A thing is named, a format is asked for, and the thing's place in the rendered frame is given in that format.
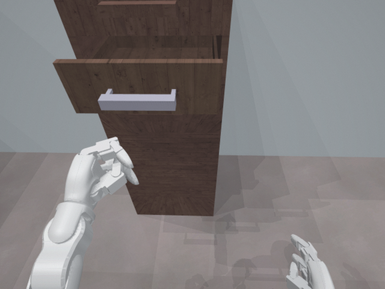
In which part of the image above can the robot right hand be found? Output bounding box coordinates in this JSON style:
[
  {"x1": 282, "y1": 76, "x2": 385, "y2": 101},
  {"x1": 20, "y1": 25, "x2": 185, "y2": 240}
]
[{"x1": 286, "y1": 234, "x2": 335, "y2": 289}]

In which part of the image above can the cabinet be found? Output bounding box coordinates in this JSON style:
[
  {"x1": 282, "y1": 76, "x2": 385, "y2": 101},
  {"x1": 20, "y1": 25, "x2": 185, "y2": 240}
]
[{"x1": 54, "y1": 0, "x2": 233, "y2": 216}]

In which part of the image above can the drawer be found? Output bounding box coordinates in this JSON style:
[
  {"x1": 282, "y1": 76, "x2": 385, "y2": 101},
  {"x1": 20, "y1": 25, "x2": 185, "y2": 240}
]
[{"x1": 53, "y1": 36, "x2": 223, "y2": 114}]

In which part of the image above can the robot left hand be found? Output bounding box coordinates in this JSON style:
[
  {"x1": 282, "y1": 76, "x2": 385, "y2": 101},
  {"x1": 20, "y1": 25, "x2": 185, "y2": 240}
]
[{"x1": 64, "y1": 137, "x2": 139, "y2": 210}]

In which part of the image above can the robot left forearm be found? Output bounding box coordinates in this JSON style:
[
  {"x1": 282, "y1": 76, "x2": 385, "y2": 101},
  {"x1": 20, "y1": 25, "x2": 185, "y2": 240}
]
[{"x1": 26, "y1": 201, "x2": 96, "y2": 289}]

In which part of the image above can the handle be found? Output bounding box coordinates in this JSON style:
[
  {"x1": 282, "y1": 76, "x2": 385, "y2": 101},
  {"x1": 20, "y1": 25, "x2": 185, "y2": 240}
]
[
  {"x1": 97, "y1": 1, "x2": 177, "y2": 18},
  {"x1": 98, "y1": 89, "x2": 176, "y2": 111},
  {"x1": 128, "y1": 114, "x2": 183, "y2": 122}
]

